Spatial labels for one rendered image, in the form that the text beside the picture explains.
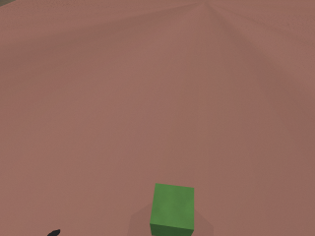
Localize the carton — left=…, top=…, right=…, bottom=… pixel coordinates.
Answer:
left=150, top=183, right=195, bottom=236

